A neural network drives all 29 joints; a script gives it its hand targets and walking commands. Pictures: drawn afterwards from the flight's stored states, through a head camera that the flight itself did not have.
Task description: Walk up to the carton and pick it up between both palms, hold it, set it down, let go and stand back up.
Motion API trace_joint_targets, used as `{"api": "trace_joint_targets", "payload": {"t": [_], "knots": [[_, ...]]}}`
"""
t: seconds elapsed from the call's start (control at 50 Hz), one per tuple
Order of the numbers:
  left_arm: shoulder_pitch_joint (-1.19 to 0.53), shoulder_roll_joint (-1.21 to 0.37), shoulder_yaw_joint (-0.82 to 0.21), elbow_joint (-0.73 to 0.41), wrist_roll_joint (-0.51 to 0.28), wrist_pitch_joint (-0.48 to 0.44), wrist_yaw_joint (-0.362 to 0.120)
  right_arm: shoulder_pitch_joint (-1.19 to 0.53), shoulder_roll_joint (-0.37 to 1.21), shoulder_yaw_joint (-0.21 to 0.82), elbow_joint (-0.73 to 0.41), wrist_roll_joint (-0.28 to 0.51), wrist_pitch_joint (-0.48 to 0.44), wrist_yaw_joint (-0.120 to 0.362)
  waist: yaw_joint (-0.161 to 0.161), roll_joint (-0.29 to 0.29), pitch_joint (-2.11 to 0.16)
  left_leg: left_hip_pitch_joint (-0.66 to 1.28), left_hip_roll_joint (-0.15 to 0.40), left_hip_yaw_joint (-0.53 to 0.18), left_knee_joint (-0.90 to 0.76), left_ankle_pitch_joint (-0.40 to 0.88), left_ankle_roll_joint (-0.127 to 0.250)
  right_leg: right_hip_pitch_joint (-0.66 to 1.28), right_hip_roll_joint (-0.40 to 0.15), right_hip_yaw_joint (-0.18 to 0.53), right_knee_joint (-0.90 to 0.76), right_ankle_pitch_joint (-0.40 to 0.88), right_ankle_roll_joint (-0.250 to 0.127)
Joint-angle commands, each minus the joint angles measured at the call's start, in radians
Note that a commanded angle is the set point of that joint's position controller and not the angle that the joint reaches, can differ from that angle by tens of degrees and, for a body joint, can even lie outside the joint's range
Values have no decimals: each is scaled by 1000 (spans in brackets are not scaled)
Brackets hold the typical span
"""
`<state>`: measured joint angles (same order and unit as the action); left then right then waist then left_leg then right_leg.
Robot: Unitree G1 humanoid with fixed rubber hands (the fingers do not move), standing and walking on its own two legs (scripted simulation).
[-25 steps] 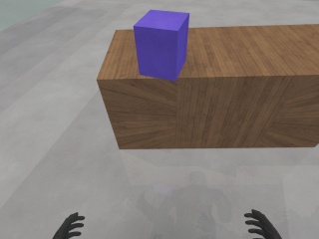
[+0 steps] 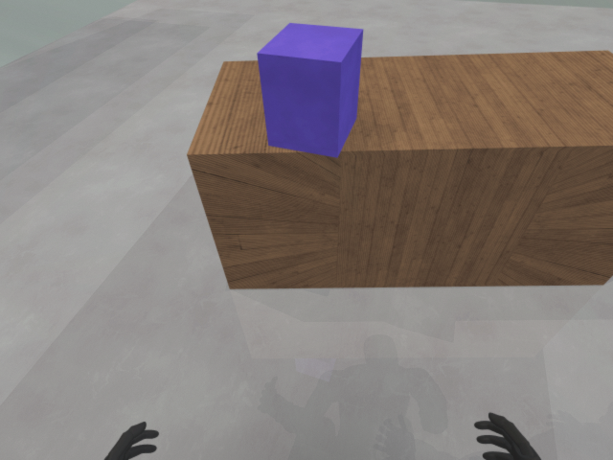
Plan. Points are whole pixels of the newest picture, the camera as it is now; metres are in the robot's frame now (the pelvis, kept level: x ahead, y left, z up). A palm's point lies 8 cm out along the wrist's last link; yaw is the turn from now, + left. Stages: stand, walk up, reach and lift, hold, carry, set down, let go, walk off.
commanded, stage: stand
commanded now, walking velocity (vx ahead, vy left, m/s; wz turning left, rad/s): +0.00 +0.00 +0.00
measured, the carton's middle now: (313, 90) +0.99 -0.01 +0.02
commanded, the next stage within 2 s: walk up in 1.78 s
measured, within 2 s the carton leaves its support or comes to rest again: neither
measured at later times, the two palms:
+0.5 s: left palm out of the picture +0.11 +0.29 -0.09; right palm out of the picture +0.11 -0.26 -0.10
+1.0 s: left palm out of the picture +0.09 +0.30 -0.09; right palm out of the picture +0.09 -0.26 -0.10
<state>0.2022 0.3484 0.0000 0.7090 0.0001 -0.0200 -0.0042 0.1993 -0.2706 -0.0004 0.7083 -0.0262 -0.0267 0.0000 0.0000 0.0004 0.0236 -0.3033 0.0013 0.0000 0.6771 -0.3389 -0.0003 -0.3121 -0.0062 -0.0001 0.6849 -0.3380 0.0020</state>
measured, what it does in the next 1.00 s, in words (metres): stands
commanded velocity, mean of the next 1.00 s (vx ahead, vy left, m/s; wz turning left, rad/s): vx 0.00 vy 0.00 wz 0.00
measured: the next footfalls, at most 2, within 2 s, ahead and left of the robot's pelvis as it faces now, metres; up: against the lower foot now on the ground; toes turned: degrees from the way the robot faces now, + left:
none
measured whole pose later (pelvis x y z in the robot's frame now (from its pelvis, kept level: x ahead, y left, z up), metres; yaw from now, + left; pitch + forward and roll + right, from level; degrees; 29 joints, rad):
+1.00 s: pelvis -0.01 +0.00 +0.01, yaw +0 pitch -4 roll +0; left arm 0.18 0.36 0.00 0.87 0.00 -0.02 0.00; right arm 0.20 -0.28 0.00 0.84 -0.01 -0.02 0.00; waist 0.00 0.00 0.06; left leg -0.26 0.00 0.00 0.63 -0.30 0.00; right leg -0.26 -0.01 0.00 0.62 -0.30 0.00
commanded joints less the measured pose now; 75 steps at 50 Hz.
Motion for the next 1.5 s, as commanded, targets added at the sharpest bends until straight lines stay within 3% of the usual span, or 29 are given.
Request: {"api": "trace_joint_targets", "payload": {"t": [0.0, 0.06, 0.2, 0.26, 0.3, 0.32, 0.38, 0.46, 0.5, 0.52, 0.58, 0.6, 0.66, 0.72, 0.74, 0.76, 0.8, 0.88, 0.94, 1.0, 1.04, 1.06, 1.24, 1.28, 1.3, 1.32, 1.36, 1.46, 1.48], "knots": [[-51, 168, 67, -44, 19, -43, 4, -49, -230, -75, -58, 10, -26, -3, -1, -21, -43, 52, 72, -70, -150, 161, 53, 18, -101, 119, -196, 138, -59], [-54, 178, 73, -30, 22, -36, 9, -69, -235, -74, -45, 1, -24, -4, 10, 31, -1, -3, 87, -90, -171, 147, 57, 30, -90, 107, -197, 125, -54], [-77, 192, 70, 0, 28, -40, 1, -57, -206, -63, -27, 4, -17, -2, -23, -7, 14, 39, 76, -89, -186, 76, 57, -22, -104, 147, -235, 19, -62], [-64, 178, 65, 1, 24, -41, 2, -59, -243, -70, -7, 12, -25, -1, 1, 19, -5, 24, 86, -113, -187, 133, 58, 25, -101, 131, -230, 91, -60], [-73, 189, 65, 6, 24, -41, 8, -67, -239, -74, -8, 19, -22, -1, -14, -36, -16, 57, 80, -86, -161, 140, 50, 10, -112, 146, -240, 125, -62], [-92, 185, 68, 0, 20, -37, 7, -64, -238, -69, -4, 12, -23, -7, -17, 4, -4, 45, 82, -90, -174, 128, 58, -4, -115, 152, -244, 127, -69], [-62, 173, 58, 22, 21, -29, 8, -82, -254, -74, 12, 11, -14, -5, 2, 6, -15, 53, 85, -101, -190, 115, 55, 12, -95, 121, -228, 78, -61], [-83, 195, 62, 28, 24, -36, 4, -68, -234, -69, 33, 6, -13, -2, -14, 13, 76, 9, 87, -107, -216, 23, 57, -42, -102, 161, -272, -57, -64], [-71, 179, 58, 34, 21, -29, 2, -92, -249, -74, 32, 2, -15, -4, -6, 18, 30, 12, 90, -119, -236, -19, 60, -15, -95, 138, -260, -47, -60], [-85, 185, 60, 41, 32, -30, 4, -97, -261, -81, 39, 9, -19, -3, 1, -24, 56, 2, 86, -118, -230, 14, 58, -12, -99, 135, -262, 1, -62], [-74, 209, 68, 54, 24, -35, 9, -83, -251, -67, 44, 7, -17, -5, -7, 47, 0, 43, 92, -108, -224, 61, 57, 27, -102, 142, -255, 75, -62], [-81, 199, 62, 56, 16, -33, 8, -78, -248, -71, 40, 20, -20, -3, -19, 13, 3, 50, 87, -103, -216, 89, 53, 22, -110, 150, -266, 105, -65], [-86, 174, 58, 72, 12, -31, 7, -77, -250, -63, 62, 10, -14, -8, 3, -18, 31, 31, 90, -122, -235, 62, 57, 16, -100, 136, -267, 51, -55], [-90, 190, 57, 89, 27, -30, 7, -68, -232, -61, 60, 19, -13, -1, -17, 21, 7, 45, 90, -110, -234, 89, 46, 35, -108, 141, -271, 62, -56], [-67, 198, 57, 86, 18, -25, 8, -96, -231, -58, 56, 14, -15, -1, 13, 30, 20, 34, 80, -110, -227, 94, 48, 41, -104, 138, -265, 54, -55], [-67, 205, 62, 97, 18, -25, 8, -99, -236, -60, 55, 16, -17, -2, -1, 49, 2, 44, 90, -114, -235, 98, 49, 37, -109, 139, -270, 64, -55], [-97, 180, 54, 92, 21, -30, 4, -60, -257, -66, 77, 23, -9, -9, 0, -38, 33, 47, 95, -109, -236, 129, 49, 27, -108, 135, -283, 76, -52], [-89, 198, 59, 121, 26, -29, 5, -91, -224, -57, 78, 17, -9, -6, -5, 42, 28, 35, 100, -132, -264, 55, 51, 59, -100, 137, -281, 76, -50], [-88, 192, 53, 138, 23, -29, 7, -57, -231, -53, 106, 24, -9, -3, -13, -25, 29, 65, 88, -110, -254, 102, 43, 43, -117, 152, -309, 85, -47], [-84, 211, 62, 146, 12, -28, 9, -100, -243, -55, 96, 8, -13, -6, 11, 69, 15, 52, 99, -112, -267, 125, 48, 78, -106, 128, -289, 143, -46], [-106, 171, 51, 156, 15, -29, 8, -101, -227, -55, 101, 20, -19, -9, 9, -11, -8, 76, 101, -119, -271, 158, 45, 85, -105, 127, -288, 135, -50], [-107, 178, 49, 154, 14, -32, 7, -86, -249, -61, 107, 22, -15, -11, 0, 54, 42, 51, 99, -116, -279, 153, 43, 78, -107, 128, -289, 153, -52], [-104, 178, 43, 189, 9, -23, 11, -111, -263, -58, 141, 19, -12, -11, 18, -2, 20, 70, 101, -116, -298, 110, 44, 93, -116, 129, -326, 147, -50], [-96, 170, 41, 199, 9, -25, 5, -85, -250, -54, 155, 20, -11, -9, 7, 20, 12, 98, 100, -117, -306, 108, 41, 83, -111, 137, -334, 108, -48], [-118, 172, 39, 202, 15, -25, 8, -72, -247, -56, 164, 20, -5, -9, -9, -9, 82, 84, 104, -116, -303, 145, 37, 43, -113, 133, -339, 117, -47], [-128, 190, 44, 198, 14, -30, 10, -86, -268, -64, 162, 21, -1, -8, -5, 43, 76, 69, 96, -114, -303, 110, 35, 52, -118, 151, -351, 98, -51], [-128, 211, 49, 204, 9, -25, 13, -121, -258, -62, 151, 19, -4, -8, 4, -22, 30, 73, 96, -107, -305, 79, 32, 75, -120, 141, -362, 58, -47], [-112, 194, 46, 220, 8, -22, 6, -125, -253, -55, 169, 14, -10, -3, 9, 22, 24, 75, 98, -115, -315, 80, 45, 92, -119, 140, -357, 59, -44], [-125, 214, 53, 227, 12, -21, 5, -92, -241, -56, 165, 11, -14, -3, -10, 44, 35, 80, 95, -107, -316, 83, 31, 83, -112, 136, -353, 55, -40]]}}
